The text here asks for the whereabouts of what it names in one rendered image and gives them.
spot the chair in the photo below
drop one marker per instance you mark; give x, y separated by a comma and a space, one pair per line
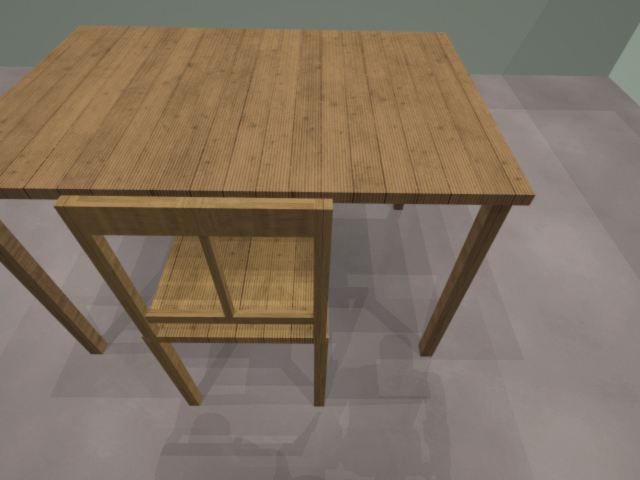
240, 270

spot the table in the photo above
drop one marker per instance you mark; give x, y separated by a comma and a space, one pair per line
375, 117

